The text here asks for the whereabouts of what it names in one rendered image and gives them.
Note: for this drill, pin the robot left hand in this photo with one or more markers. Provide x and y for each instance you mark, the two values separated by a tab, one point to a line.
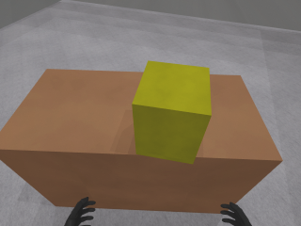
75	218

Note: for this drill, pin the robot right hand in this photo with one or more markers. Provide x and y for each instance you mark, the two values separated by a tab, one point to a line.
239	215

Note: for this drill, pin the pedestal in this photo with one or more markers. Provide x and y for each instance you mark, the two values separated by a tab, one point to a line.
73	137

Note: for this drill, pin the carton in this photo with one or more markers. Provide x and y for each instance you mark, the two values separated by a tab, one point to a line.
171	111

